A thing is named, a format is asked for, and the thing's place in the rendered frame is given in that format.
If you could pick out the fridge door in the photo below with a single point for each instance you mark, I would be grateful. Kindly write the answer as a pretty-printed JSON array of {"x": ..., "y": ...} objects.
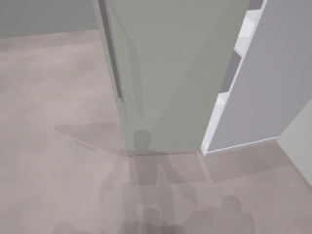
[{"x": 172, "y": 57}]

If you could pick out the handle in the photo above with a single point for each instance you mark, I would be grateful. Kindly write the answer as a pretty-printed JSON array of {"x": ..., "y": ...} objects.
[{"x": 110, "y": 45}]

